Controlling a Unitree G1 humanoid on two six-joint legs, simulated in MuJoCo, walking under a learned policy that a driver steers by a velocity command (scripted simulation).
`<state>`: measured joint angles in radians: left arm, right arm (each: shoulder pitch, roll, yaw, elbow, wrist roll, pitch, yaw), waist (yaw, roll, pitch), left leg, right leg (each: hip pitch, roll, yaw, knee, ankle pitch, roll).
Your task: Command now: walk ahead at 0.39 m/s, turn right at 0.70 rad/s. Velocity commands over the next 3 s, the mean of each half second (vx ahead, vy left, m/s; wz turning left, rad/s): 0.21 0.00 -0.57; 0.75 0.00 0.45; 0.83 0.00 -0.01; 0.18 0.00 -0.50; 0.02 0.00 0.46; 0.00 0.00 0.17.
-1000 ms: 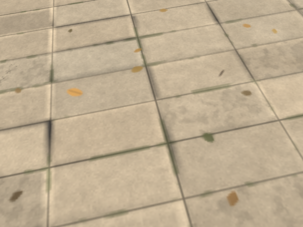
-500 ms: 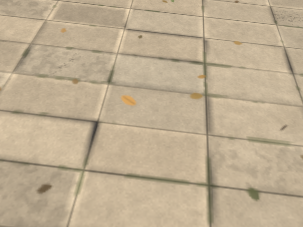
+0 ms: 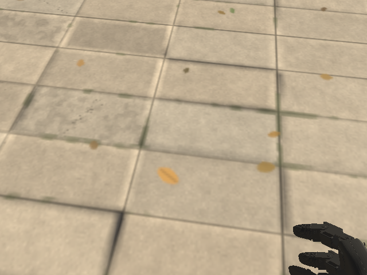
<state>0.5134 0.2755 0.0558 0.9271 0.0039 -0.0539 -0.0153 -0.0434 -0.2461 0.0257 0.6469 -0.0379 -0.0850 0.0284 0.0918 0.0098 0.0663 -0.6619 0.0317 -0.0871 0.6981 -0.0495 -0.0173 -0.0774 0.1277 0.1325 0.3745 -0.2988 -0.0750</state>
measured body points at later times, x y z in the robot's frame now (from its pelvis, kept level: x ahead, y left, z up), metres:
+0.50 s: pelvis +0.17 +0.01 -0.01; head +0.17 -0.01 +0.44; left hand +0.42 +0.19 -0.10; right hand +0.13 -0.27 -0.14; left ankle +0.25 +0.13 -0.73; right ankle +0.15 -0.08 -0.74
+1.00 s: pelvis +0.39 -0.02 -0.03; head +0.41 -0.03 +0.42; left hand +0.38 +0.25 -0.16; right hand +0.56 -0.29 -0.13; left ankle +0.57 +0.07 -0.71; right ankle +0.15 -0.09 -0.74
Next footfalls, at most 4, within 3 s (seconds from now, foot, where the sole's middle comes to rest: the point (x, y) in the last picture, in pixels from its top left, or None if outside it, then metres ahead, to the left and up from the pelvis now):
0.10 left None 0.29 0.12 -0.78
0.50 right None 0.19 -0.10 -0.78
1.06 left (191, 226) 0.62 0.05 -0.78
1.50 right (214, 133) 1.08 -0.02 -0.78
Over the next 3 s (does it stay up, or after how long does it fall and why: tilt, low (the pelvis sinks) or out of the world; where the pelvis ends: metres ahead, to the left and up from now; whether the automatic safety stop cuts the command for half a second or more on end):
stays up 1.06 0.07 0.01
